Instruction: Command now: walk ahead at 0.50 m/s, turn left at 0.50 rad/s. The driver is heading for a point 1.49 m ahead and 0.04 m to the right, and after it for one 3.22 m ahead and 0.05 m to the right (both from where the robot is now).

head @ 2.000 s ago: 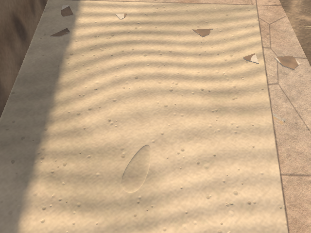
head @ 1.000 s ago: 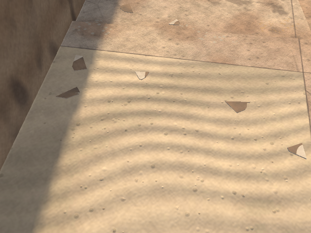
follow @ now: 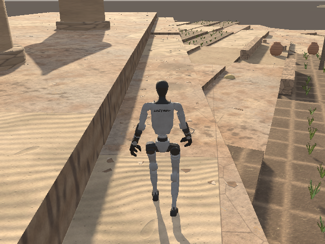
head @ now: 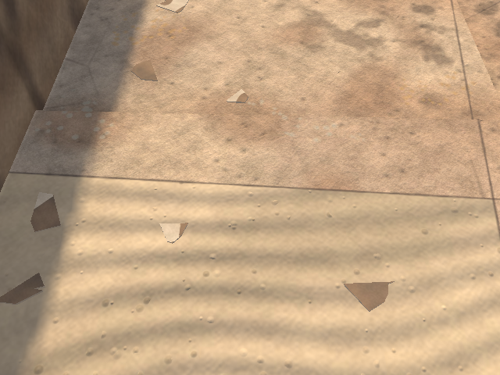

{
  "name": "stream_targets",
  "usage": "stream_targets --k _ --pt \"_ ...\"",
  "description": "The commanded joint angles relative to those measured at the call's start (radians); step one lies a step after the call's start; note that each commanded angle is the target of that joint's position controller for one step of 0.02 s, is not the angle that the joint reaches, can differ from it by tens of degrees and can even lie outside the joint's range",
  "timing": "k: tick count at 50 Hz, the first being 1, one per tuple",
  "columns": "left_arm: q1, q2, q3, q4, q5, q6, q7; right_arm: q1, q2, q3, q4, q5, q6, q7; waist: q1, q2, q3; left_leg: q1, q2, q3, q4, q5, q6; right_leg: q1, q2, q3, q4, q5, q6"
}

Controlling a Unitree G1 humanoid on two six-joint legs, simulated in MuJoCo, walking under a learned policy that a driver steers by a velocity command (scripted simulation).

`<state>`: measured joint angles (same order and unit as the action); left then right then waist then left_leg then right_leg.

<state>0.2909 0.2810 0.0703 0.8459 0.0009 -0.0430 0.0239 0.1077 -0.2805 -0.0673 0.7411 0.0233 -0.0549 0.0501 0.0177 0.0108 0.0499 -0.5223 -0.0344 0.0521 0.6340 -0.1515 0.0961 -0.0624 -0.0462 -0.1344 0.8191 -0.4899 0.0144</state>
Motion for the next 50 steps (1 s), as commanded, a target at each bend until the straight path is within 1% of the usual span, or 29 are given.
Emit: stream_targets --k 1,2,3,4,7,10,13,17,20,21,22,23,24,25,26,27,28,29,30,32,37,41,43,45,46,47,48,49,50 --pt "-0.079 0.121 0.006 -0.147 -0.037 -0.09 -0.03 0.322 -0.207 -0.062 -0.005 -0.008 -0.012 -0.016 -0.154 0.101 -0.339 0.893 0.341 -0.77 -0.331 -0.163 0.282 -0.744 0.053 0.255 0.6 -0.04 -0.022" --pt "-0.121 0.121 0.002 -0.163 -0.042 -0.105 -0.032 0.262 -0.177 -0.053 -0.013 -0.004 -0.016 -0.017 -0.124 0.038 -0.224 0.743 0.303 -0.636 -0.337 -0.107 0.243 -0.744 0.007 0.238 0.519 0.052 -0.04" --pt "-0.132 0.121 0.007 -0.157 -0.016 -0.108 -0.024 0.191 -0.146 -0.043 -0.027 -0.001 -0.016 -0.018 -0.077 -0.02 -0.143 0.585 0.261 -0.534 -0.349 -0.01 0.215 -0.694 -0.031 0.226 0.422 0.108 -0.035" --pt "-0.119 0.132 0.016 -0.154 0.0 -0.099 -0.019 0.145 -0.118 -0.032 -0.045 -0.01 -0.016 -0.022 -0.039 -0.001 -0.11 0.472 0.231 -0.469 -0.371 0.085 0.204 -0.618 -0.056 0.226 0.358 0.149 -0.026" --pt "-0.062 0.102 0.014 -0.141 0.01 -0.061 -0.017 0.116 -0.12 -0.03 -0.063 -0.017 -0.018 -0.036 0.003 0.037 -0.093 0.326 0.189 -0.356 -0.415 0.247 0.205 -0.534 -0.071 0.195 0.251 0.212 0.021" --pt "-0.146 0.067 -0.001 -0.165 0.013 -0.051 -0.015 0.158 -0.14 -0.032 -0.041 -0.014 -0.021 -0.052 -0.027 0.049 -0.064 0.282 0.147 -0.252 -0.43 0.308 0.169 -0.532 -0.063 0.168 0.043 0.396 0.052" --pt "-0.249 0.045 -0.013 -0.184 0.003 -0.06 -0.026 0.204 -0.146 -0.03 -0.02 -0.01 -0.016 -0.057 -0.083 0.066 -0.053 0.287 0.122 -0.213 -0.425 0.201 0.125 -0.474 -0.026 0.151 -0.174 0.598 0.049" --pt "-0.331 0.071 -0.008 -0.212 -0.009 -0.074 -0.046 0.259 -0.153 -0.029 0.014 -0.006 -0.01 -0.056 -0.116 0.07 -0.018 0.412 0.195 -0.283 -0.383 0.139 0.122 -0.514 -0.009 0.167 -0.288 0.599 0.014" --pt "-0.306 0.095 0.0 -0.215 -0.006 -0.084 -0.057 0.267 -0.164 -0.035 0.03 -0.009 0.002 -0.062 -0.088 0.086 -0.014 0.521 0.249 -0.327 -0.316 0.245 0.101 -0.515 0.001 0.169 -0.327 0.476 -0.033" --pt "-0.26 0.108 0.006 -0.205 -0.006 -0.086 -0.056 0.253 -0.168 -0.036 0.029 -0.009 0.006 -0.064 -0.058 0.095 -0.032 0.533 0.244 -0.322 -0.269 0.358 0.089 -0.454 0.018 0.152 -0.34 0.437 -0.053" --pt "-0.157 0.132 0.02 -0.175 -0.003 -0.089 -0.053 0.232 -0.162 -0.033 0.024 -0.01 0.01 -0.064 0.0 0.085 -0.091 0.524 0.202 -0.288 -0.157 0.512 0.068 -0.309 0.045 0.123 -0.371 0.452 -0.081" --pt "-0.006 0.175 0.036 -0.144 0.008 -0.09 -0.048 0.223 -0.129 -0.018 0.009 -0.019 0.01 -0.062 0.067 0.051 -0.222 0.428 0.147 -0.243 0.05 0.485 0.038 -0.054 -0.029 0.189 -0.328 0.498 -0.134" --pt "0.127 0.26 0.058 -0.124 0.02 -0.087 -0.045 0.333 -0.061 0.005 -0.006 -0.023 -0.003 -0.061 0.063 -0.144 -0.386 0.1 0.006 -0.166 0.412 0.155 -0.032 0.335 -0.245 0.541 -0.324 0.425 -0.272" --pt "0.184 0.225 0.052 -0.086 -0.007 -0.077 -0.054 0.359 -0.054 0.013 0.002 -0.011 -0.017 -0.057 0.065 -0.331 -0.434 -0.131 -0.066 -0.174 0.619 -0.408 -0.066 0.45 -0.34 0.881 -0.482 0.215 -0.351" --pt "0.126 0.159 0.028 -0.099 -0.026 -0.073 -0.055 0.27 -0.142 -0.006 -0.018 0.0 -0.029 -0.05 0.079 -0.209 -0.288 -0.241 0.007 -0.206 0.69 -0.377 -0.057 0.36 -0.31 0.835 -0.52 0.055 -0.308" --pt "0.054 0.133 0.019 -0.116 -0.016 -0.062 -0.051 0.169 -0.146 -0.006 -0.044 0.004 -0.037 -0.046 0.072 -0.123 -0.173 -0.256 0.053 -0.166 0.67 -0.29 -0.052 0.219 -0.267 0.708 -0.538 0.074 -0.276" --pt "0.004 0.124 0.013 -0.123 -0.004 -0.055 -0.052 0.113 -0.134 -0.005 -0.06 -0.011 -0.044 -0.045 0.049 -0.059 -0.079 -0.244 0.084 -0.143 0.601 -0.229 -0.053 0.076 -0.225 0.621 -0.568 0.174 -0.269" --pt "-0.024 0.105 0.005 -0.13 0.003 -0.056 -0.052 0.113 -0.128 -0.01 -0.061 -0.026 -0.046 -0.046 0.018 -0.06 -0.059 -0.194 0.113 -0.148 0.528 -0.18 -0.058 -0.002 -0.194 0.57 -0.586 0.275 -0.261" --pt "-0.037 0.1 0.002 -0.134 0.005 -0.054 -0.051 0.134 -0.111 -0.009 -0.06 -0.03 -0.044 -0.045 -0.005 -0.079 -0.06 -0.145 0.122 -0.143 0.484 -0.159 -0.068 -0.045 -0.167 0.536 -0.604 0.351 -0.261" --pt "-0.032 0.11 0.006 -0.129 -0.007 -0.055 -0.046 0.153 -0.084 -0.004 -0.058 -0.034 -0.038 -0.048 -0.024 -0.098 -0.073 -0.106 0.121 -0.122 0.386 -0.147 -0.096 -0.088 -0.142 0.473 -0.625 0.449 -0.275" --pt "0.021 0.163 0.028 -0.106 -0.022 -0.042 -0.02 -0.021 -0.045 0.015 -0.103 -0.032 -0.041 -0.048 0.02 -0.085 -0.042 -0.022 0.08 -0.102 0.034 0.122 -0.146 -0.176 -0.085 0.364 -0.637 0.482 -0.241" --pt "0.096 0.167 0.033 -0.084 -0.032 -0.022 -0.011 -0.125 -0.064 0.01 -0.132 -0.015 -0.054 -0.036 0.055 -0.091 -0.037 0.041 0.042 -0.119 -0.102 0.199 -0.15 -0.145 -0.1 0.415 -0.582 0.42 -0.222" --pt "0.102 0.168 0.036 -0.084 -0.032 -0.013 -0.006 -0.13 -0.089 0.0 -0.138 -0.012 -0.063 -0.032 0.042 -0.104 -0.04 0.079 0.04 -0.135 -0.148 0.155 -0.135 -0.107 -0.119 0.471 -0.534 0.381 -0.204" --pt "0.083 0.162 0.037 -0.092 -0.028 -0.005 -0.004 -0.061 -0.112 -0.013 -0.121 -0.011 -0.071 -0.033 -0.007 -0.121 -0.059 0.189 0.041 -0.122 -0.194 0.103 -0.103 -0.106 -0.111 0.498 -0.456 0.392 -0.178" --pt "0.076 0.134 0.028 -0.1 -0.023 -0.004 -0.005 0.026 -0.137 -0.028 -0.099 -0.017 -0.074 -0.039 -0.051 -0.114 -0.109 0.331 0.057 -0.121 -0.216 0.086 -0.075 -0.141 -0.064 0.478 -0.362 0.421 -0.151" --pt "0.062 0.077 0.007 -0.122 -0.01 -0.008 -0.009 0.174 -0.191 -0.044 -0.084 -0.034 -0.077 -0.048 -0.12 -0.032 -0.233 0.564 0.205 -0.252 -0.196 0.037 -0.012 -0.25 -0.002 0.409 -0.111 0.338 -0.114" --pt "0.18 0.0 -0.016 -0.154 -0.024 -0.022 -0.009 0.27 -0.276 -0.066 -0.058 -0.042 -0.06 -0.051 -0.086 0.256 -0.368 0.885 0.434 -0.644 -0.251 -0.111 0.138 -0.576 0.131 0.266 0.213 -0.029 -0.052" --pt "0.189 0.083 -0.004 -0.147 -0.042 -0.027 -0.008 0.281 -0.212 -0.055 -0.047 -0.026 -0.052 -0.045 -0.093 0.273 -0.344 0.87 0.471 -0.815 -0.315 -0.319 0.169 -0.727 0.065 0.283 0.388 -0.101 -0.039" --pt "0.105 0.149 0.016 -0.149 -0.043 -0.022 -0.008 0.236 -0.142 -0.036 -0.058 -0.022 -0.051 -0.046 -0.11 0.159 -0.215 0.759 0.424 -0.678 -0.333 -0.329 0.128 -0.764 0.025 0.29 0.445 -0.012 -0.035"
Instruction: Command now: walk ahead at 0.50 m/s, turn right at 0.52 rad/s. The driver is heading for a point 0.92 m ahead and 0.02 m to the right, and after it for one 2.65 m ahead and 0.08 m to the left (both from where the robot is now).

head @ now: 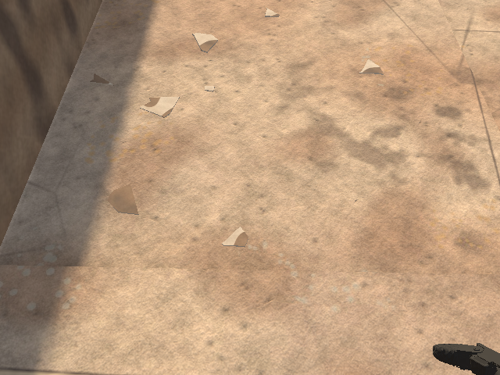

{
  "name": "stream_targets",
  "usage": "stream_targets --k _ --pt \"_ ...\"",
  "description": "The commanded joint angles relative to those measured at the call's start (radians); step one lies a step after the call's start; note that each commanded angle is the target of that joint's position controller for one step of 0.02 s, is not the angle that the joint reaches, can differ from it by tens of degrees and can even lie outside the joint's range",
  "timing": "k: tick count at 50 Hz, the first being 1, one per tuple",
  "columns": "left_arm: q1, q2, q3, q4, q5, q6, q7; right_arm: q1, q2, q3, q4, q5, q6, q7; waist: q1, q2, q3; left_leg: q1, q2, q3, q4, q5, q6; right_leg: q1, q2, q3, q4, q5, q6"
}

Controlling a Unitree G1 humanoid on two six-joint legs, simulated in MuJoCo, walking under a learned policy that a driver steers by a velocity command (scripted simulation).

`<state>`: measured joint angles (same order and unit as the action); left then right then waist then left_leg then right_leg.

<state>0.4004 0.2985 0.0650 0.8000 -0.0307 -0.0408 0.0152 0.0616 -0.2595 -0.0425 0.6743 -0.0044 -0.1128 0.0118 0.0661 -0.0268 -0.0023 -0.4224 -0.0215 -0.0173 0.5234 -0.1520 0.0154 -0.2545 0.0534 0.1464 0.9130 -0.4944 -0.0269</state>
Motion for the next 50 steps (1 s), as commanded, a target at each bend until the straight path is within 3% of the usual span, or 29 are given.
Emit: stream_targets --k 1,2,4,7,11,15,18,19,20,21,22,23,24,25,26,27,28,30,33,38,41,43,45,46,47,48,49,50 --pt "-0.058 0.131 0.024 -0.111 -0.002 -0.018 0.001 0.229 -0.136 -0.05 0.007 0.0 0.01 -0.008 -0.143 0.132 -0.09 0.545 0.366 -0.47 -0.236 -0.216 0.18 -0.549 -0.106 -0.018 0.348 0.069 0.014" --pt "-0.089 0.119 0.026 -0.122 0.006 -0.014 -0.001 0.187 -0.109 -0.041 0.012 -0.003 0.013 -0.006 -0.122 0.122 -0.036 0.452 0.325 -0.375 -0.262 -0.116 0.169 -0.527 -0.13 -0.023 0.309 0.122 0.019" --pt "-0.093 0.083 0.026 -0.134 0.001 0.001 -0.011 0.15 -0.093 -0.037 0.024 -0.01 0.01 -0.007 -0.086 0.158 0.006 0.338 0.282 -0.242 -0.316 -0.009 0.156 -0.458 -0.166 -0.035 0.257 0.174 0.024" --pt "-0.135 0.045 0.017 -0.166 0.007 0.016 -0.018 0.153 -0.127 -0.052 0.048 -0.003 -0.002 -0.008 -0.077 0.123 0.023 0.304 0.291 -0.133 -0.365 0.114 0.182 -0.469 -0.179 -0.05 0.174 0.239 0.041" --pt "-0.221 0.013 -0.002 -0.189 0.013 0.004 -0.034 0.182 -0.161 -0.06 0.086 0.003 0.002 -0.006 -0.097 0.085 0.03 0.305 0.263 -0.008 -0.381 0.204 0.18 -0.415 -0.161 -0.072 -0.072 0.418 0.032" --pt "-0.354 0.017 -0.011 -0.229 0.012 -0.008 -0.054 0.245 -0.201 -0.067 0.129 0.027 0.018 -0.005 -0.134 0.08 0.066 0.347 0.276 0.039 -0.374 0.195 0.162 -0.354 -0.132 -0.129 -0.257 0.472 0.008" --pt "-0.386 0.045 -0.004 -0.253 0.014 -0.01 -0.06 0.276 -0.227 -0.073 0.164 0.04 0.036 -0.006 -0.118 0.1 0.068 0.44 0.314 0.039 -0.31 0.315 0.142 -0.322 -0.106 -0.154 -0.331 0.37 -0.032" --pt "-0.349 0.063 0.006 -0.246 0.019 -0.012 -0.059 0.277 -0.234 -0.072 0.174 0.044 0.043 -0.007 -0.085 0.111 0.041 0.444 0.307 0.042 -0.243 0.458 0.131 -0.231 -0.082 -0.176 -0.364 0.347 -0.05" --pt "-0.232 0.093 0.026 -0.212 0.024 -0.013 -0.055 0.269 -0.229 -0.066 0.182 0.049 0.049 -0.008 -0.011 0.104 -0.026 0.413 0.273 0.074 -0.103 0.596 0.108 -0.046 -0.049 -0.206 -0.419 0.386 -0.075" --pt "-0.079 0.15 0.054 -0.165 0.028 -0.011 -0.043 0.281 -0.197 -0.05 0.184 0.041 0.047 -0.01 0.057 0.088 -0.126 0.288 0.223 0.103 0.096 0.554 0.073 0.217 -0.067 -0.18 -0.4 0.427 -0.102" --pt "0.063 0.264 0.078 -0.151 0.05 -0.006 -0.025 0.334 -0.101 -0.014 0.144 0.01 0.033 -0.002 0.073 -0.109 -0.301 -0.073 0.11 0.128 0.499 0.132 0.004 0.616 -0.358 0.2 -0.385 0.415 -0.227" --pt "0.074 0.244 0.068 -0.149 0.038 -0.005 -0.025 0.359 -0.08 -0.004 0.155 0.02 0.015 0.002 0.06 -0.211 -0.428 -0.232 0.004 -0.026 0.726 -0.44 -0.014 0.672 -0.493 0.54 -0.545 0.326 -0.31" --pt "0.031 0.177 0.046 -0.147 0.036 -0.009 -0.029 0.286 -0.18 -0.036 0.144 0.054 0.009 0.005 0.074 -0.113 -0.294 -0.319 0.055 -0.1 0.8 -0.411 -0.003 0.558 -0.459 0.427 -0.573 0.27 -0.261" --pt "-0.027 0.141 0.034 -0.141 0.032 -0.014 -0.03 0.225 -0.176 -0.037 0.122 0.062 0.01 0.004 0.043 -0.103 -0.167 -0.347 0.101 -0.069 0.774 -0.334 0.005 0.426 -0.415 0.276 -0.591 0.279 -0.222" --pt "-0.092 0.102 0.023 -0.135 0.031 -0.021 -0.034 0.203 -0.161 -0.037 0.122 0.048 0.017 -0.002 0.006 -0.069 -0.089 -0.319 0.136 -0.058 0.712 -0.255 0.002 0.298 -0.369 0.177 -0.632 0.303 -0.198" --pt "-0.143 0.067 0.015 -0.136 0.034 -0.032 -0.037 0.217 -0.154 -0.043 0.132 0.036 0.033 -0.007 -0.03 -0.094 -0.048 -0.265 0.163 -0.066 0.664 -0.191 -0.002 0.204 -0.334 0.097 -0.675 0.331 -0.178" --pt "-0.173 0.056 0.015 -0.132 0.04 -0.042 -0.038 0.254 -0.132 -0.042 0.146 0.037 0.05 -0.008 -0.059 -0.109 -0.033 -0.203 0.172 -0.072 0.652 -0.144 -0.009 0.137 -0.319 0.048 -0.714 0.348 -0.172" --pt "-0.192 0.055 0.021 -0.112 0.046 -0.062 -0.036 0.266 -0.093 -0.038 0.151 0.038 0.074 -0.011 -0.083 -0.074 -0.006 -0.189 0.169 -0.077 0.633 -0.088 -0.021 0.084 -0.32 -0.03 -0.767 0.425 -0.18" --pt "-0.173 0.069 0.031 -0.075 0.054 -0.072 -0.022 0.204 -0.082 -0.04 0.127 0.032 0.083 -0.014 -0.079 -0.04 0.035 -0.266 0.162 -0.109 0.516 0.04 -0.032 0.109 -0.316 -0.135 -0.791 0.508 -0.172" --pt "-0.134 0.108 0.044 -0.034 0.041 -0.064 -0.003 0.056 -0.049 -0.022 0.079 0.022 0.075 0.019 -0.029 -0.014 0.086 -0.246 0.143 -0.025 0.24 0.226 -0.012 0.159 -0.313 -0.276 -0.812 0.525 -0.142" --pt "-0.093 0.131 0.056 -0.003 0.026 -0.047 0.002 -0.027 -0.054 -0.02 0.03 0.023 0.073 0.037 -0.003 -0.003 0.116 -0.283 0.135 0.004 0.141 0.19 0.017 0.265 -0.342 -0.31 -0.781 0.557 -0.128" --pt "-0.085 0.147 0.064 0.011 0.015 -0.033 0.002 -0.043 -0.066 -0.024 0.006 0.024 0.073 0.047 -0.008 -0.014 0.11 -0.267 0.118 0.038 0.114 0.117 0.041 0.324 -0.355 -0.332 -0.728 0.649 -0.116" --pt "-0.104 0.175 0.072 0.01 0.008 -0.018 0.007 -0.004 -0.094 -0.039 -0.005 0.025 0.077 0.051 -0.047 -0.042 0.063 -0.173 0.061 0.097 0.114 0.01 0.079 0.361 -0.357 -0.355 -0.606 0.958 -0.094" --pt "-0.118 0.186 0.075 0.007 0.004 -0.009 0.009 0.073 -0.122 -0.055 0.006 0.028 0.08 0.049 -0.095 -0.054 0.01 -0.064 0.017 0.13 0.117 -0.037 0.103 0.357 -0.345 -0.37 -0.481 1.113 -0.079" --pt "-0.137 0.183 0.071 0.002 0.0 -0.002 0.012 0.219 -0.171 -0.084 0.04 0.032 0.08 0.041 -0.18 -0.034 -0.068 0.145 -0.034 0.142 0.063 0.001 0.138 0.294 -0.305 -0.399 -0.276 1.142 -0.047" --pt "-0.117 0.153 0.056 -0.012 0.02 -0.006 0.018 0.381 -0.264 -0.122 0.077 0.033 0.089 0.022 -0.24 0.064 -0.166 0.447 0.043 -0.035 0.03 0.01 0.195 0.071 -0.258 -0.405 0.033 0.884 0.004" --pt "-0.012 0.0 0.009 -0.061 0.059 -0.031 0.002 0.338 -0.36 -0.135 0.067 0.047 0.082 0.016 -0.105 0.317 -0.236 0.754 0.281 -0.591 -0.074 -0.192 0.388 -0.381 -0.046 -0.305 0.373 -0.056 0.068" --pt "-0.109 0.07 0.015 -0.07 0.02 -0.072 -0.011 0.363 -0.28 -0.107 0.032 0.035 0.064 0.022 -0.171 0.196 -0.35 0.805 0.339 -0.813 -0.224 -0.308 0.411 -0.484 -0.024 -0.07 0.464 -0.119 0.045"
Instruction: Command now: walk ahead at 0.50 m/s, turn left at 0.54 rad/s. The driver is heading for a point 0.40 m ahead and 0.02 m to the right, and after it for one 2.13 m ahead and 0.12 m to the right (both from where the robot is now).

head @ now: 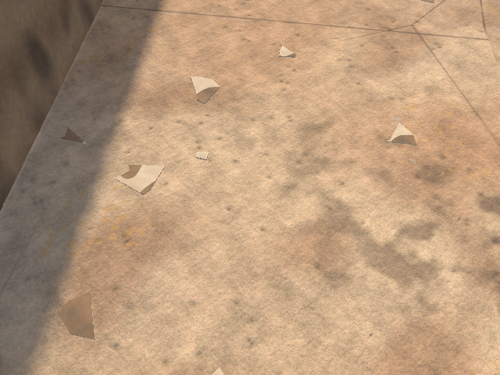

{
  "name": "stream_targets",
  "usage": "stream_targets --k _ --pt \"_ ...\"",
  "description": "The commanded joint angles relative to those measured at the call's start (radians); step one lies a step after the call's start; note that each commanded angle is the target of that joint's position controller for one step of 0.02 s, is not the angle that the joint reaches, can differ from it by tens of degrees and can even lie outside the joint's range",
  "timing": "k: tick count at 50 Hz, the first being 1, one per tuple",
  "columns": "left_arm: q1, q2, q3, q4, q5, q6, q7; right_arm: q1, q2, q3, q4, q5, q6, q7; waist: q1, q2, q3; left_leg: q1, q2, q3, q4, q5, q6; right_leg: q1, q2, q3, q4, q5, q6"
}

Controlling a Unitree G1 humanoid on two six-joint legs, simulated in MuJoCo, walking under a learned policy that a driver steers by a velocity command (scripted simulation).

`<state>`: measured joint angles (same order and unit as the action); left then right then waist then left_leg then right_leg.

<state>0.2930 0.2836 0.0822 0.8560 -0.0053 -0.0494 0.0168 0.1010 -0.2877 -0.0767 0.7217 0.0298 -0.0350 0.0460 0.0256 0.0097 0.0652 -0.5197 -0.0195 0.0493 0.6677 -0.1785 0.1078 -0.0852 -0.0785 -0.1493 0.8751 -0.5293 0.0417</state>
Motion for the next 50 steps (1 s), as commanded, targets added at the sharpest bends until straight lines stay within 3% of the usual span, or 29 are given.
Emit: stream_targets --k 1,2,3,4,6,8,10,13,16,19,21,23,24,25,26,27,28,29,30,32,34,37,41,44,46,47,48,49,50 --pt "-0.108 0.141 0.012 -0.16 -0.044 -0.085 -0.02 0.292 -0.192 -0.055 -0.011 -0.009 -0.027 -0.008 -0.148 0.106 -0.288 0.823 0.318 -0.744 -0.398 -0.187 0.262 -0.725 0.061 0.24 0.481 0.016 -0.051" --pt "-0.124 0.129 0.008 -0.162 -0.033 -0.096 -0.015 0.237 -0.174 -0.05 -0.017 -0.007 -0.034 -0.01 -0.11 0.041 -0.211 0.694 0.28 -0.628 -0.386 -0.081 0.23 -0.701 0.018 0.239 0.411 0.099 -0.065" --pt "-0.12 0.133 0.014 -0.148 -0.004 -0.097 -0.007 0.171 -0.138 -0.039 -0.029 -0.009 -0.033 -0.013 -0.071 0.009 -0.158 0.563 0.245 -0.53 -0.386 0.035 0.206 -0.64 -0.016 0.239 0.329 0.151 -0.06" --pt "-0.099 0.14 0.02 -0.141 0.007 -0.087 -0.006 0.132 -0.115 -0.03 -0.048 -0.021 -0.034 -0.018 -0.036 0.028 -0.146 0.473 0.219 -0.476 -0.402 0.121 0.198 -0.566 -0.038 0.25 0.279 0.191 -0.056" --pt "-0.087 0.125 0.022 -0.142 0.012 -0.064 -0.007 0.116 -0.116 -0.029 -0.06 -0.02 -0.036 -0.026 -0.012 0.02 -0.126 0.385 0.196 -0.427 -0.437 0.183 0.201 -0.514 -0.041 0.241 0.184 0.219 -0.032" --pt "-0.12 0.091 0.011 -0.151 0.018 -0.047 -0.007 0.137 -0.135 -0.033 -0.048 -0.017 -0.04 -0.039 -0.018 0.016 -0.097 0.328 0.176 -0.347 -0.457 0.265 0.194 -0.512 -0.034 0.212 0.062 0.301 0.0" --pt "-0.138 0.069 -0.001 -0.142 0.017 -0.047 -0.018 0.158 -0.143 -0.033 -0.033 -0.025 -0.041 -0.049 -0.035 0.037 -0.1 0.33 0.156 -0.269 -0.451 0.335 0.168 -0.507 -0.039 0.206 -0.034 0.488 0.01" --pt "-0.214 0.076 -0.004 -0.151 0.003 -0.063 -0.038 0.191 -0.127 -0.023 -0.006 -0.015 -0.046 -0.058 -0.074 0.044 -0.058 0.321 0.119 -0.19 -0.446 0.187 0.115 -0.497 -0.035 0.204 -0.238 0.761 -0.012" --pt "-0.301 0.065 -0.014 -0.172 -0.002 -0.071 -0.057 0.227 -0.13 -0.021 0.028 -0.02 -0.05 -0.06 -0.119 0.04 -0.004 0.324 0.144 -0.181 -0.415 0.1 0.1 -0.474 -0.01 0.187 -0.356 0.87 -0.042" --pt "-0.326 0.061 -0.019 -0.185 0.009 -0.077 -0.086 0.256 -0.121 -0.016 0.055 -0.031 -0.039 -0.069 -0.134 0.023 -0.009 0.412 0.172 -0.163 -0.262 0.25 0.078 -0.499 0.023 0.183 -0.423 0.841 -0.077" --pt "-0.314 0.063 -0.022 -0.184 0.005 -0.078 -0.1 0.265 -0.127 -0.016 0.06 -0.037 -0.03 -0.074 -0.13 0.033 -0.029 0.465 0.193 -0.168 -0.169 0.369 0.064 -0.493 0.049 0.181 -0.434 0.741 -0.091" --pt "-0.2 0.11 -0.004 -0.158 0.011 -0.077 -0.1 0.238 -0.144 -0.018 0.047 -0.036 -0.022 -0.078 -0.066 0.045 -0.086 0.494 0.177 -0.161 0.002 0.577 0.038 -0.388 0.094 0.14 -0.451 0.633 -0.113" --pt "-0.072 0.138 0.012 -0.119 0.016 -0.081 -0.097 0.204 -0.137 -0.013 0.035 -0.032 -0.018 -0.079 0.007 0.025 -0.151 0.453 0.129 -0.113 0.192 0.598 0.006 -0.228 0.106 0.116 -0.492 0.747 -0.132" --pt "0.044 0.208 0.027 -0.103 0.023 -0.081 -0.089 0.226 -0.094 0.002 0.004 -0.053 -0.026 -0.079 0.034 -0.074 -0.281 0.206 0.054 -0.073 0.528 0.251 -0.055 0.104 -0.047 0.278 -0.349 1.209 -0.213" --pt "0.037 0.216 0.017 -0.124 0.022 -0.065 -0.078 0.383 -0.027 0.024 0.011 -0.063 -0.038 -0.067 -0.029 -0.298 -0.424 -0.128 -0.082 -0.05 0.918 -0.593 -0.156 0.434 -0.291 0.622 -0.257 1.614 -0.416" --pt "0.093 0.188 0.013 -0.125 -0.006 -0.042 -0.073 0.369 -0.123 0.02 -0.011 -0.033 -0.046 -0.053 0.041 -0.159 -0.577 -0.226 -0.042 -0.182 0.947 -0.548 -0.172 0.542 -0.332 0.739 -0.309 1.407 -0.475" --pt "0.022 0.185 0.018 -0.158 -0.01 -0.016 -0.056 0.241 -0.143 0.017 -0.054 0.0 -0.038 -0.054 0.055 -0.113 -0.514 -0.288 0.011 -0.187 0.936 -0.471 -0.172 0.475 -0.294 0.713 -0.358 1.088 -0.444" --pt "-0.056 0.155 0.007 -0.179 -0.006 0.005 -0.042 0.158 -0.14 0.016 -0.071 -0.007 -0.019 -0.066 0.041 -0.004 -0.372 -0.307 0.034 -0.157 0.851 -0.4 -0.173 0.279 -0.244 0.664 -0.436 0.855 -0.391" --pt "-0.1 0.149 -0.002 -0.2 0.01 0.015 -0.029 0.122 -0.147 0.012 -0.074 -0.02 0.008 -0.082 0.02 0.024 -0.284 -0.247 0.058 -0.16 0.772 -0.33 -0.17 0.079 -0.233 0.657 -0.494 0.719 -0.371" --pt "-0.147 0.166 0.003 -0.209 0.023 0.025 -0.027 0.156 -0.116 0.01 -0.08 -0.044 0.041 -0.098 -0.047 -0.05 -0.171 -0.106 0.054 -0.138 0.646 -0.32 -0.172 -0.202 -0.151 0.592 -0.557 0.698 -0.34" --pt "-0.144 0.173 0.01 -0.215 0.022 0.02 -0.019 0.201 -0.104 0.005 -0.071 -0.055 0.032 -0.107 -0.064 -0.083 -0.197 -0.065 0.032 -0.133 0.594 -0.238 -0.186 -0.245 -0.097 0.512 -0.532 0.875 -0.331" --pt "-0.13 0.17 0.018 -0.214 -0.004 0.047 0.007 0.151 -0.054 0.019 -0.086 -0.053 0.03 -0.114 -0.047 -0.088 -0.243 -0.054 0.014 -0.143 0.322 -0.104 -0.219 -0.195 -0.037 0.472 -0.502 0.77 -0.273" --pt "-0.145 0.169 0.023 -0.233 -0.005 0.078 0.024 0.087 -0.065 0.011 -0.101 -0.037 0.034 -0.103 -0.027 -0.152 -0.213 0.012 -0.003 -0.159 0.145 -0.054 -0.219 -0.231 -0.019 0.534 -0.527 0.39 -0.238" --pt "-0.123 0.149 0.018 -0.232 0.003 0.086 0.021 0.07 -0.074 0.004 -0.107 -0.036 0.018 -0.087 -0.007 -0.194 -0.188 0.087 -0.001 -0.145 0.035 -0.08 -0.199 -0.23 -0.034 0.576 -0.503 0.378 -0.238" --pt "-0.131 0.124 0.007 -0.234 0.001 0.088 0.017 0.101 -0.063 0.0 -0.1 -0.037 0.001 -0.074 -0.033 -0.188 -0.185 0.206 0.001 -0.121 -0.15 0.001 -0.163 -0.228 -0.023 0.587 -0.447 0.443 -0.216" --pt "-0.098 0.099 -0.001 -0.225 0.0 0.088 0.016 0.109 -0.077 -0.005 -0.102 -0.044 -0.006 -0.072 -0.036 -0.164 -0.174 0.287 0.041 -0.142 -0.254 0.081 -0.137 -0.252 0.009 0.575 -0.412 0.403 -0.178" --pt "-0.048 0.055 -0.016 -0.223 0.017 0.083 0.013 0.121 -0.139 -0.016 -0.116 -0.065 -0.007 -0.074 -0.01 -0.019 -0.205 0.395 0.22 -0.305 -0.291 0.199 -0.07 -0.32 0.079 0.492 -0.27 0.21 -0.117" --pt "-0.015 0.054 -0.013 -0.24 0.009 0.072 0.01 0.096 -0.185 -0.027 -0.106 -0.091 0.004 -0.074 0.041 0.239 -0.171 0.395 0.361 -0.483 -0.316 0.375 0.087 -0.439 0.205 0.338 -0.15 -0.023 -0.058" --pt "-0.069 0.13 0.005 -0.243 0.019 0.06 0.011 0.108 -0.122 -0.015 -0.107 -0.089 0.001 -0.07 -0.014 0.219 -0.178 0.35 0.402 -0.558 -0.339 0.319 0.169 -0.449 0.158 0.329 0.008 -0.091 -0.012"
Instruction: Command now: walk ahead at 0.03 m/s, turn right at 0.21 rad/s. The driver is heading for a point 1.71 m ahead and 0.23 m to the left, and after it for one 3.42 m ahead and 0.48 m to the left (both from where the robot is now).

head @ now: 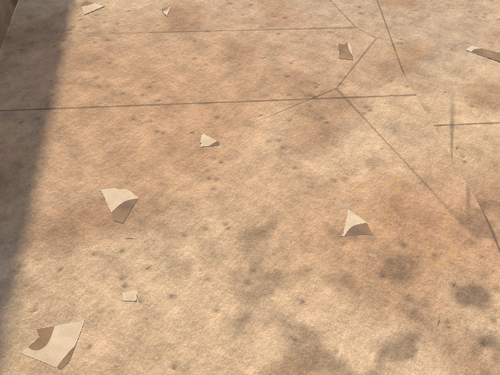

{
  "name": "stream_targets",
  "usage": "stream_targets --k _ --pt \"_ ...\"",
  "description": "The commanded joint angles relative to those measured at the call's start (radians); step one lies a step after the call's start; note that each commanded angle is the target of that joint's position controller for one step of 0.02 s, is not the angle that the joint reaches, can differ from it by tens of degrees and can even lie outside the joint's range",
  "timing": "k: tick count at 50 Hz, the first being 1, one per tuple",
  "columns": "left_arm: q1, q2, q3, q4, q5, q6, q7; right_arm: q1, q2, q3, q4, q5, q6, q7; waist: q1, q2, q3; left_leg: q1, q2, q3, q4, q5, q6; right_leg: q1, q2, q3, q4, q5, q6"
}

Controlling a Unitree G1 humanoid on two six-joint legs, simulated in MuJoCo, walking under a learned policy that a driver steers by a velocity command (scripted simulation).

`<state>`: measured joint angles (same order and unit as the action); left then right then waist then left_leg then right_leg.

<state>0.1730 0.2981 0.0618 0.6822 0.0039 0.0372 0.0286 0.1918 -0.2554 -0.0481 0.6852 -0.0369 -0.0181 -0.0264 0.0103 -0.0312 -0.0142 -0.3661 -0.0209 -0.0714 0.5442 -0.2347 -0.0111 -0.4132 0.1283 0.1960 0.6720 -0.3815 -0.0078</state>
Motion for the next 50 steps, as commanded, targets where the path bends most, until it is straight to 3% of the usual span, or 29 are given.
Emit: stream_targets --k 1,2,3,5,7,9,11,12,13,14,15,16,18,23,25,26,28,30,31,33,34,35,36,37,38,39,42,46,50 --pt "0.022 0.155 0.043 -0.063 0.0 -0.025 0.0 0.01 -0.144 -0.04 -0.071 -0.008 -0.017 0.004 -0.012 0.207 -0.08 0.184 0.363 -0.391 -0.21 0.327 0.277 -0.131 -0.053 -0.019 0.314 -0.21 0.056" --pt "0.034 0.139 0.046 -0.041 -0.003 -0.015 0.003 -0.017 -0.141 -0.039 -0.071 0.006 -0.016 0.004 0.001 0.165 -0.068 0.173 0.312 -0.324 -0.199 0.293 0.241 -0.132 -0.062 -0.025 0.363 -0.172 0.075" --pt "0.048 0.122 0.044 -0.031 0.0 -0.002 0.005 -0.042 -0.13 -0.035 -0.071 0.021 -0.014 0.004 0.008 0.17 -0.054 0.158 0.285 -0.278 -0.194 0.292 0.218 -0.124 -0.075 -0.031 0.381 -0.135 0.091" --pt "0.066 0.054 0.023 -0.016 -0.003 0.008 0.001 -0.075 -0.106 -0.026 -0.064 0.022 -0.005 0.006 0.028 0.179 -0.043 0.106 0.208 -0.166 -0.186 0.328 0.18 -0.036 -0.095 -0.091 0.273 -0.086 0.107" --pt "0.021 0.008 0.004 -0.021 -0.004 0.0 -0.006 -0.047 -0.099 -0.028 -0.05 0.022 0.007 0.007 -0.008 0.226 -0.061 0.137 0.173 -0.122 -0.165 0.349 0.174 0.04 -0.111 -0.143 0.088 -0.059 0.11" --pt "0.018 0.017 0.008 -0.013 -0.012 -0.005 -0.009 -0.008 -0.11 -0.028 -0.035 0.025 0.015 0.006 -0.018 0.244 -0.08 0.18 0.183 -0.142 -0.142 0.336 0.184 0.112 -0.11 -0.161 -0.089 0.029 0.1" --pt "0.038 0.034 0.01 0.007 -0.003 -0.008 -0.013 0.023 -0.096 -0.021 -0.02 0.032 0.01 0.009 -0.006 0.211 -0.069 0.151 0.168 -0.144 -0.13 0.284 0.141 0.233 -0.113 -0.158 -0.296 0.226 0.066" --pt "0.041 0.071 0.015 0.0 0.01 -0.008 -0.009 0.043 -0.091 -0.017 -0.013 0.027 -0.001 0.014 -0.012 0.166 -0.078 0.107 0.161 -0.14 -0.121 0.216 0.095 0.304 -0.165 -0.103 -0.288 0.301 0.041" --pt "0.048 0.13 0.027 0.001 0.015 -0.006 -0.002 0.062 -0.09 -0.015 -0.019 0.011 -0.017 0.025 -0.048 0.052 -0.086 0.059 0.112 -0.088 -0.087 0.155 0.056 0.341 -0.225 -0.056 -0.215 0.435 0.004" --pt "0.041 0.103 0.028 0.027 0.014 -0.006 -0.01 0.05 -0.071 -0.011 -0.017 0.01 -0.026 0.028 -0.049 -0.052 -0.086 0.113 0.054 -0.011 -0.086 0.071 0.015 0.244 -0.207 -0.06 -0.205 0.275 -0.031" --pt "0.03 0.056 0.016 0.02 0.014 -0.009 -0.017 0.001 -0.095 -0.015 -0.012 0.01 -0.025 0.026 -0.019 -0.022 -0.048 0.131 0.048 0.001 -0.061 0.051 -0.007 0.19 -0.193 -0.058 -0.231 0.197 -0.033" --pt "0.029 0.039 0.01 0.03 0.018 -0.015 -0.016 -0.019 -0.086 -0.016 -0.014 0.013 -0.02 0.023 -0.018 -0.018 -0.032 0.138 0.048 0.004 -0.055 0.062 -0.007 0.163 -0.192 -0.059 -0.243 0.17 -0.022" --pt "0.029 0.041 0.007 0.04 0.013 -0.029 -0.016 -0.011 -0.078 -0.016 -0.008 0.018 -0.006 0.014 -0.019 -0.026 0.006 0.138 0.048 0.001 -0.048 0.1 0.0 0.139 -0.179 -0.07 -0.242 0.179 -0.005" --pt "0.051 0.027 0.0 0.07 0.008 -0.042 -0.008 0.012 -0.065 -0.02 0.025 0.023 0.003 0.003 -0.021 -0.014 0.022 0.162 0.047 0.001 -0.045 0.117 -0.002 0.124 -0.17 -0.076 -0.236 0.18 0.005" --pt "0.082 0.038 0.004 0.093 0.002 -0.038 -0.004 0.028 -0.057 -0.021 0.047 0.028 0.009 0.0 -0.013 -0.026 0.022 0.143 0.004 0.048 -0.012 -0.073 -0.002 0.122 -0.16 -0.072 -0.263 -0.053 -0.017" --pt "0.095 0.065 0.013 0.095 -0.004 -0.035 -0.001 0.025 -0.059 -0.025 0.049 0.034 0.008 -0.002 -0.004 -0.053 0.052 0.09 -0.026 0.081 0.036 -0.193 0.002 0.11 -0.176 -0.033 -0.291 -0.215 -0.048" --pt "0.144 0.104 0.023 0.1 -0.012 -0.041 0.001 -0.002 -0.051 -0.026 0.034 0.05 -0.013 0.0 0.023 -0.141 0.124 -0.053 -0.039 0.118 0.167 -0.249 0.009 0.12 -0.302 0.164 -0.409 -0.456 -0.14" --pt "0.142 0.12 0.027 0.107 -0.022 -0.058 0.004 -0.026 -0.048 -0.026 0.02 0.067 -0.05 0.009 0.02 -0.172 0.188 -0.109 0.009 0.077 0.223 -0.215 0.048 0.104 -0.4 0.309 -0.462 -0.451 -0.209" --pt "0.118 0.111 0.025 0.105 -0.025 -0.065 0.004 -0.007 -0.046 -0.027 0.026 0.07 -0.066 0.017 0.002 -0.177 0.189 -0.085 0.024 0.071 0.179 -0.215 0.07 0.105 -0.401 0.29 -0.448 -0.389 -0.206" --pt "0.032 0.076 0.016 0.087 -0.031 -0.065 -0.001 0.136 -0.052 -0.037 0.092 0.068 -0.085 0.03 -0.078 -0.133 0.136 0.197 0.009 0.078 -0.024 -0.117 0.097 0.003 -0.309 0.139 -0.36 -0.241 -0.137" --pt "-0.002 0.028 0.004 0.073 -0.023 -0.071 -0.001 0.239 -0.096 -0.054 0.132 0.058 -0.087 0.03 -0.113 -0.035 0.094 0.337 0.069 -0.039 -0.086 -0.097 0.108 -0.076 -0.229 0.02 -0.183 -0.114 -0.083" --pt "-0.028 -0.021 -0.007 0.031 -0.025 -0.087 0.003 0.343 -0.209 -0.084 0.155 0.053 -0.091 0.036 -0.127 0.26 0.059 0.46 0.254 -0.414 -0.265 -0.258 0.208 -0.24 -0.079 -0.169 0.16 -0.064 0.001" --pt "-0.044 0.038 0.01 0.009 -0.036 -0.107 0.008 0.371 -0.214 -0.078 0.151 0.037 -0.098 0.049 -0.135 0.328 0.063 0.493 0.392 -0.707 -0.371 -0.258 0.313 -0.382 -0.069 -0.104 0.366 -0.206 0.005" --pt "-0.015 0.068 0.021 0.024 -0.046 -0.12 0.001 0.295 -0.159 -0.058 0.135 0.036 -0.101 0.046 -0.086 0.22 0.108 0.481 0.395 -0.631 -0.341 -0.217 0.307 -0.444 -0.134 -0.066 0.469 -0.157 -0.018" --pt "0.008 0.058 0.019 0.047 -0.045 -0.127 -0.008 0.252 -0.125 -0.049 0.119 0.04 -0.101 0.041 -0.068 0.158 0.106 0.473 0.346 -0.506 -0.333 -0.175 0.273 -0.444 -0.171 -0.081 0.484 -0.06 -0.038" --pt "0.004 0.047 0.02 0.056 -0.039 -0.131 -0.014 0.225 -0.125 -0.047 0.113 0.043 -0.097 0.039 -0.058 0.11 0.104 0.465 0.315 -0.417 -0.345 -0.125 0.242 -0.45 -0.201 -0.101 0.454 0.025 -0.049" --pt "-0.031 0.014 0.019 0.06 -0.023 -0.124 -0.038 0.252 -0.08 -0.026 0.133 0.04 -0.079 0.034 -0.06 0.132 0.076 0.432 0.237 -0.212 -0.378 0.153 0.196 -0.367 -0.223 -0.156 0.335 0.175 -0.031" --pt "-0.155 -0.028 -0.001 0.017 -0.018 -0.12 -0.049 0.278 -0.119 -0.03 0.152 0.043 -0.062 0.015 -0.081 0.109 0.095 0.367 0.202 -0.084 -0.404 0.264 0.194 -0.307 -0.194 -0.201 0.078 0.325 0.016" --pt "-0.261 -0.012 -0.008 -0.021 -0.027 -0.126 -0.065 0.31 -0.145 -0.034 0.178 0.052 -0.06 0.007 -0.1 0.132 0.133 0.302 0.225 -0.054 -0.431 0.219 0.199 -0.191 -0.163 -0.218 -0.082 0.43 0.017"
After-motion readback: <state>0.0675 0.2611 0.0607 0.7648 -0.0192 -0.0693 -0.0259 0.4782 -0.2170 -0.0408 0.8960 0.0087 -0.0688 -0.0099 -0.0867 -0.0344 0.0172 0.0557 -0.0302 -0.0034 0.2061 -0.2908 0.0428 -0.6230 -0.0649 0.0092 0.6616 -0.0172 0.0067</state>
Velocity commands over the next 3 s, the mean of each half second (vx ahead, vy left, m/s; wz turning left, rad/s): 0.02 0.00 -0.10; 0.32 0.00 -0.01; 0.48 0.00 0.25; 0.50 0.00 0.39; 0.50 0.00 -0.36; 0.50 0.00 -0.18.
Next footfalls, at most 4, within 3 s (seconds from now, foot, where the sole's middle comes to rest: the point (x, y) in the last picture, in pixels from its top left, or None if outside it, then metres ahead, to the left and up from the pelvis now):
0.24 right None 0.03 -0.14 -0.77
1.14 right None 0.43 -0.14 -0.77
1.68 left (209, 301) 0.70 0.13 -0.77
2.22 right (246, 200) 1.07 0.03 -0.77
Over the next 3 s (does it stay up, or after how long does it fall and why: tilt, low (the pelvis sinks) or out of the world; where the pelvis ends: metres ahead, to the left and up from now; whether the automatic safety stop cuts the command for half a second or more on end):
stays up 1.32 0.18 0.02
